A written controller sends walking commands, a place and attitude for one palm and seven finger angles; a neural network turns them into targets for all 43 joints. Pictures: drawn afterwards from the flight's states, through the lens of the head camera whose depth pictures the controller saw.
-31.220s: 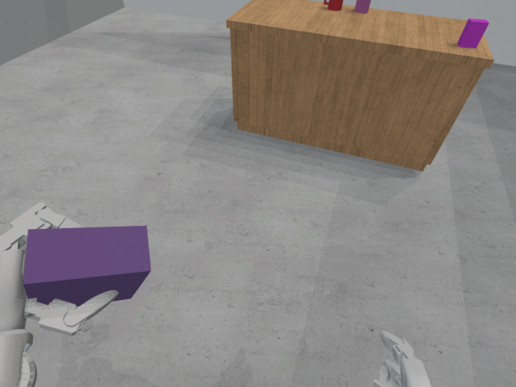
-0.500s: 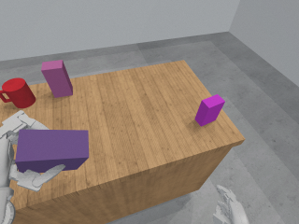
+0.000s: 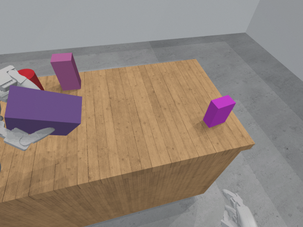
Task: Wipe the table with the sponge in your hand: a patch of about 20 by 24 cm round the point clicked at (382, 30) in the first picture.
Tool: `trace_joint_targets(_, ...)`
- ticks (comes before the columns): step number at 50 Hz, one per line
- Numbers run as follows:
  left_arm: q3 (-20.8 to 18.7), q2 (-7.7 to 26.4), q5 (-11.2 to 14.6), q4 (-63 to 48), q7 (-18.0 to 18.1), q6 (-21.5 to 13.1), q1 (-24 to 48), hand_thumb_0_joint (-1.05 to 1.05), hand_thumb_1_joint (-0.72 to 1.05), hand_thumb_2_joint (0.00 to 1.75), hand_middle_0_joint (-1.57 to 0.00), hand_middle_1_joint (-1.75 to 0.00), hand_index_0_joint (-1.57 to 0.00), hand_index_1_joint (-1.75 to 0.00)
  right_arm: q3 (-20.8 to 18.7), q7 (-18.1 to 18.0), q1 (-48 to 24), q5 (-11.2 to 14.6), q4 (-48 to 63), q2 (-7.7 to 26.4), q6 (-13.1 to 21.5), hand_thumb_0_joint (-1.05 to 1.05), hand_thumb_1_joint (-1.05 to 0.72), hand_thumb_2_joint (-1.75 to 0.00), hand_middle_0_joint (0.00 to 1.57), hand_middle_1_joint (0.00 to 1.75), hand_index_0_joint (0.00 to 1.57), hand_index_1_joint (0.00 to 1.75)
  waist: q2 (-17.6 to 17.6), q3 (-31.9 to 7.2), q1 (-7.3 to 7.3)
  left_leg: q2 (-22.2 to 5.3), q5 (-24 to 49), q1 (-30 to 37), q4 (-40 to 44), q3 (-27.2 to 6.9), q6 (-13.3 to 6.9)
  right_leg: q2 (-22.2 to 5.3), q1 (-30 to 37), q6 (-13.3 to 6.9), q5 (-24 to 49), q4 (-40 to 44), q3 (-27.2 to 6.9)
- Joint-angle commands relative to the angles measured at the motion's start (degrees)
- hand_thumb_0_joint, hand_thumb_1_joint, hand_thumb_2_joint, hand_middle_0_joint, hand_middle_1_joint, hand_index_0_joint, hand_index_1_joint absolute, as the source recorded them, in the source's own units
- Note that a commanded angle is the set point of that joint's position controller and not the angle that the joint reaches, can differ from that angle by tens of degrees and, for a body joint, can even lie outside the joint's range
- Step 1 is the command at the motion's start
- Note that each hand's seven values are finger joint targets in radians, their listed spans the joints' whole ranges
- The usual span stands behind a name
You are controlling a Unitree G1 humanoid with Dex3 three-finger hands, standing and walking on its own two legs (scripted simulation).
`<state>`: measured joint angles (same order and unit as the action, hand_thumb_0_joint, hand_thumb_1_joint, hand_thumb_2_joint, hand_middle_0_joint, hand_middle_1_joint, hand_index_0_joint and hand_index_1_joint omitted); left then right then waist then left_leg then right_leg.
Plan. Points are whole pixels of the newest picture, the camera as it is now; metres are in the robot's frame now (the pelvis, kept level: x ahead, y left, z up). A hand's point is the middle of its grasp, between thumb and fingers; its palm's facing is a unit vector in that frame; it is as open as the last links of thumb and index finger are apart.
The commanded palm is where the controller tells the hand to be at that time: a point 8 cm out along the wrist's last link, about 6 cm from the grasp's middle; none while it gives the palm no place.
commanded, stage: turn the palm down, sponge in hand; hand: left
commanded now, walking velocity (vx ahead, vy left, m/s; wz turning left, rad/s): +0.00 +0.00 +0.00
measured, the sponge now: (53, 116) +0.28 +0.25 +0.17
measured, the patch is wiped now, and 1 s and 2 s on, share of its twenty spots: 0.00 0.00 0.00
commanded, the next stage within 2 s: none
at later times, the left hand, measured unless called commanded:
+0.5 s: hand (54, 151) +0.22 +0.23 +0.14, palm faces +0.23 -0.60 -0.77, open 9.8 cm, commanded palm +0.17 +0.26 +0.18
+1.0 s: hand (60, 154) +0.22 +0.22 +0.13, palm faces +0.18 -0.35 -0.92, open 9.8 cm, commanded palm +0.19 +0.24 +0.19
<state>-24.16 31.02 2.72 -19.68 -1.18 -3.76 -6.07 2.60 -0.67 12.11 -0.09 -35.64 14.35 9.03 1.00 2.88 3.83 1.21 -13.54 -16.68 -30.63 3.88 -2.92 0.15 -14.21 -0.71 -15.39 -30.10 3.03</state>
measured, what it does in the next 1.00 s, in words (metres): shifts its weight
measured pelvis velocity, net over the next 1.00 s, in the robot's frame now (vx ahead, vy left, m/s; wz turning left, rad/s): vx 0.00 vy -0.05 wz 0.00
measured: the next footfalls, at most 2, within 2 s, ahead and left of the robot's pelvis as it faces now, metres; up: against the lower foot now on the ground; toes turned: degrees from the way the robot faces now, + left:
none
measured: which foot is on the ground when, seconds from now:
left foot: down 0.00-1.00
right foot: down 0.00-1.00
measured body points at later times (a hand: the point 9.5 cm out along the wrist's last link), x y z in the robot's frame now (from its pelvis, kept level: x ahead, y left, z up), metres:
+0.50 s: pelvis -0.02 -0.05 -0.01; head -0.02 -0.08 +0.44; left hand +0.20 +0.26 +0.18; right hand +0.20 -0.25 -0.10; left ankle +0.03 +0.08 -0.73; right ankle +0.01 -0.11 -0.73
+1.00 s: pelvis +0.00 -0.05 -0.01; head +0.00 -0.09 +0.44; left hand +0.20 +0.24 +0.18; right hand +0.21 -0.29 -0.10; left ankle +0.03 +0.08 -0.73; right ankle +0.01 -0.11 -0.73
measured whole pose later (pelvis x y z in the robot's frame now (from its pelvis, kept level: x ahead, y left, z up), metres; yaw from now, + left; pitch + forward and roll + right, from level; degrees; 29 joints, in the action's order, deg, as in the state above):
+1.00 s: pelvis +0.00 -0.05 -0.01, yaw +0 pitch -1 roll +1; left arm -12.0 34.7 -25.3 -19.9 1.7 3.6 -19.3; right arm 0.1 -6.8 8.7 1.6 -34.7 16.0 1.9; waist -4.9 -0.4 5.2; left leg -2.1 -16.2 -19.3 -36.3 2.2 0.9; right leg 3.3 -17.1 -5.2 -18.9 -36.5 4.5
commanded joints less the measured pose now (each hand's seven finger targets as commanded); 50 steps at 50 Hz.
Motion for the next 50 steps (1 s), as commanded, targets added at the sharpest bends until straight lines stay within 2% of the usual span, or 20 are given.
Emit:
trace_joint_targets(1, 3.34, 1.40, -0.32, -12.24, -4.49, 9.22, -12.30, 0.00, 0.10, 1.30, -1.20, -1.60, -1.20, -1.60, -3.12, 1.02, -9.29, 1.54, 9.90, 8.28, 2.36, 0.00, -0.90, -0.90, 0.20, 0.30, 0.20, 0.30, -3.06, -10.48, 1.18, -4.97, 23.21, 12.52, 3.99, -5.64, 4.03, 1.06, -2.63, -0.64, 12.57, 1.48, 3.05)
trace_joint_targets(3, 0.96, 4.44, -3.67, -16.95, -3.75, 8.08, -13.90, 0.00, 0.10, 1.30, -1.20, -1.60, -1.20, -1.60, -3.09, 0.98, -10.49, 0.91, 11.61, 7.80, 0.75, 0.00, -0.90, -0.90, 0.20, 0.30, 0.20, 0.30, 0.70, -9.31, 0.75, -4.31, 16.96, 9.58, 4.06, -5.36, 3.05, 1.45, -2.68, -0.55, 10.98, 1.57, 2.87)
trace_joint_targets(4, -4.34, 9.79, -4.25, -20.86, -2.41, 6.28, -12.54, 0.00, 0.10, 1.30, -1.20, -1.60, -1.20, -1.60, -3.07, 0.79, -11.69, 1.08, 12.01, 7.76, 0.28, 0.00, -0.90, -0.90, 0.20, 0.30, 0.20, 0.30, -0.24, -10.49, 0.96, -3.98, 14.59, 9.29, 3.85, -4.83, 2.80, 1.94, -2.19, -0.70, 10.08, 1.53, 2.20)
trace_joint_targets(7, -8.33, 10.48, -4.46, -22.01, 1.91, -1.83, -10.11, 0.00, 0.10, 1.30, -1.20, -1.60, -1.20, -1.60, -3.32, -0.34, -11.42, -0.59, 11.48, 6.26, -0.01, 0.00, -0.90, -0.90, 0.20, 0.30, 0.20, 0.30, -1.18, -11.61, 0.23, -3.47, 10.28, 7.57, 2.12, -5.47, 3.10, 2.50, -5.90, -0.40, 5.77, -0.28, 2.51)
trace_joint_targets(9, -10.84, 14.50, -6.02, -24.92, 5.28, -5.36, -3.73, 0.00, 0.10, 1.30, -1.20, -1.60, -1.20, -1.60, -3.38, -0.86, -11.43, -0.84, 10.66, 5.76, -0.08, 0.00, -0.90, -0.90, 0.20, 0.30, 0.20, 0.30, -7.64, -12.60, 0.17, -3.00, 6.13, 7.22, 1.25, -5.53, 2.93, 2.40, -7.53, -0.67, 3.19, -0.70, 1.32)
trace_joint_targets(10, -7.77, 11.30, -7.11, -22.00, 6.39, -5.77, -2.71, 0.00, 0.10, 1.30, -1.20, -1.60, -1.20, -1.60, -3.12, -1.01, -11.03, -1.14, 10.57, 4.86, -0.08, 0.00, -0.90, -0.90, 0.20, 0.30, 0.20, 0.30, -10.06, -12.67, -0.24, -2.45, 4.75, 6.84, 0.71, -5.39, 2.87, 1.95, -8.23, -0.78, 2.07, -0.60, 1.17)
trace_joint_targets(15, -0.97, 10.86, -10.58, -8.43, 4.34, 0.19, 5.02, 0.00, 0.10, 1.30, -1.20, -1.60, -1.20, -1.60, -2.64, -3.27, -11.11, 0.11, 8.84, 5.84, -2.04, 0.00, -0.90, -0.90, 0.20, 0.30, 0.20, 0.30, -9.73, -9.09, -2.86, -1.46, -5.26, 2.93, 0.70, -4.54, 1.71, 0.51, -10.05, -0.37, -4.10, 2.19, -0.88)
trace_joint_targets(20, 4.65, 12.71, -14.75, -7.66, -0.67, 4.86, 10.77, 0.00, 0.10, 1.30, -1.20, -1.60, -1.20, -1.60, -1.72, -5.77, -13.85, 1.02, 10.51, 5.30, -2.25, 0.00, -0.90, -0.90, 0.20, 0.30, 0.20, 0.30, -6.57, -9.73, -1.96, -0.67, -5.99, 3.55, 0.12, -3.72, 0.89, -0.78, -7.73, -0.24, -10.19, 6.20, -4.33)
trace_joint_targets(23, 0.11, 16.59, -15.79, -7.44, -0.81, 2.86, 7.47, 0.00, 0.10, 1.30, -1.20, -1.60, -1.20, -1.60, -2.26, -6.07, -13.83, 0.53, 10.23, 5.48, -2.32, 0.00, -0.90, -0.90, 0.20, 0.30, 0.20, 0.30, -3.04, -10.61, -0.14, -1.06, -2.30, 2.36, -1.82, -4.04, 1.07, -1.72, -5.28, -0.16, -11.36, 7.45, -7.40)
trace_joint_targets(24, -4.20, 20.52, -15.93, -7.52, -0.20, 2.22, 5.75, 0.00, 0.10, 1.30, -1.20, -1.60, -1.20, -1.60, -2.51, -5.85, -13.78, 0.66, 9.95, 5.70, -2.17, 0.00, -0.90, -0.90, 0.20, 0.30, 0.20, 0.30, -3.70, -11.15, 0.84, -1.01, -1.02, 2.27, -2.39, -3.99, 1.44, -1.67, -3.97, -0.51, -11.18, 7.75, -8.52)
trace_joint_targets(25, -3.01, 17.96, -15.83, -8.85, 0.16, 1.45, 5.82, 0.00, 0.10, 1.30, -1.20, -1.60, -1.20, -1.60, -2.29, -5.45, -14.43, 0.49, 10.51, 4.77, -2.18, 0.00, -0.90, -0.90, 0.20, 0.30, 0.20, 0.30, -3.87, -12.17, 1.12, -1.05, 0.54, 1.62, -2.88, -4.16, 1.58, -2.17, -2.93, -0.51, -8.99, 6.93, -8.58)
trace_joint_targets(29, -9.23, 21.26, -15.61, -6.62, 2.91, 2.03, -5.62, 0.00, 0.10, 1.30, -1.20, -1.60, -1.20, -1.60, -3.38, -4.80, -12.13, 0.75, 10.41, 5.78, -3.17, 0.00, -0.90, -0.90, 0.20, 0.30, 0.20, 0.30, -3.55, -11.98, 3.16, -1.51, 4.39, -0.89, -4.61, -4.03, 2.10, -3.32, -0.09, -0.37, -0.69, 5.55, -11.70)
trace_joint_targets(30, -5.99, 17.67, -15.63, -6.89, 3.15, 2.76, -5.47, 0.00, 0.10, 1.30, -1.20, -1.60, -1.20, -1.60, -3.15, -4.62, -12.01, 1.06, 10.80, 5.43, -3.54, 0.00, -0.90, -0.90, 0.20, 0.30, 0.20, 0.30, -4.22, -11.04, 2.49, -1.71, 4.62, -1.25, -4.51, -3.82, 2.03, -3.68, -0.26, -0.23, 1.21, 5.07, -11.32)
trace_joint_targets(34, -5.88, 20.05, -18.52, -6.88, 3.70, 5.67, -7.15, 0.00, 0.10, 1.30, -1.20, -1.60, -1.20, -1.60, -3.83, -5.19, -11.25, 1.51, 11.00, 6.80, -4.50, 0.00, -0.90, -0.90, 0.20, 0.30, 0.20, 0.30, -2.53, -10.20, 1.78, -1.57, 5.67, -1.29, -5.45, -3.90, 1.58, -3.83, -1.22, 0.18, 5.13, 4.56, -13.02)
trace_joint_targets(35, -2.98, 17.52, -19.19, -7.78, 3.32, 5.82, -6.27, 0.00, 0.10, 1.30, -1.20, -1.60, -1.20, -1.60, -3.72, -5.22, -11.12, 1.63, 11.75, 6.55, -4.51, 0.00, -0.90, -0.90, 0.20, 0.30, 0.20, 0.30, -3.00, -10.86, 1.30, -1.55, 6.09, -0.95, -5.47, -3.73, 1.35, -3.77, -1.23, 0.31, 6.18, 4.13, -11.93)
trace_joint_targets(41, -2.00, 18.87, -22.65, -12.47, 2.89, 3.39, -5.99, 0.00, 0.10, 1.30, -1.20, -1.60, -1.20, -1.60, -4.29, -6.40, -10.13, 1.47, 11.54, 6.82, -3.21, 0.00, -0.90, -0.90, 0.20, 0.30, 0.20, 0.30, -2.23, -12.60, 0.39, -1.30, 8.09, 2.22, -6.21, -4.01, 0.68, -2.99, -2.89, 0.62, 10.10, 3.58, -10.91)
trace_joint_targets(44, -2.76, 21.03, -26.01, -11.96, 4.82, 3.69, -3.28, 0.00, 0.10, 1.30, -1.20, -1.60, -1.20, -1.60, -4.26, -6.67, -11.40, 1.59, 10.97, 6.72, -3.10, 0.00, -0.90, -0.90, 0.20, 0.30, 0.20, 0.30, -4.91, -10.89, 0.91, -0.96, 6.18, 2.74, -5.29, -4.21, 0.84, -2.43, -4.76, -0.08, 4.72, 4.74, -11.33)
trace_joint_targets(45, -0.36, 18.02, -26.80, -11.10, 5.42, 4.15, -3.27, 0.00, 0.10, 1.30, -1.20, -1.60, -1.20, -1.60, -4.18, -6.55, -11.17, 1.72, 11.17, 6.22, -3.14, 0.00, -0.90, -0.90, 0.20, 0.30, 0.20, 0.30, -5.24, -11.71, 0.83, -1.03, 6.42, 3.06, -4.95, -3.89, 0.81, -2.36, -3.97, -0.24, 5.35, 4.52, -10.07)
trace_joint_targets(49, -1.03, 20.04, -30.14, -9.26, 7.25, 8.38, -3.47, 0.00, 0.10, 1.30, -1.20, -1.60, -1.20, -1.60, -3.66, -6.42, -13.25, 2.18, 10.84, 6.45, -3.95, 0.00, -0.90, -0.90, 0.20, 0.30, 0.20, 0.30, -5.11, -11.84, 1.90, -1.20, 6.14, 3.69, -2.63, -4.41, 1.20, -1.90, -2.83, -0.84, 4.39, 4.97, -10.22)
trace_joint_targets(50, 1.75, 17.50, -30.78, -8.87, 6.96, 9.65, -2.94, 0.00, 0.10, 1.30, -1.20, -1.60, -1.20, -1.60, -3.33, -6.29, -13.65, 2.29, 11.11, 6.29, -4.33, 0.00, -0.90, -0.90, 0.20, 0.30, 0.20, 0.30, -4.53, -12.23, 1.70, -1.36, 6.79, 3.97, -2.12, -4.03, 1.06, -1.75, -2.26, -0.70, 5.62, 4.80, -8.88)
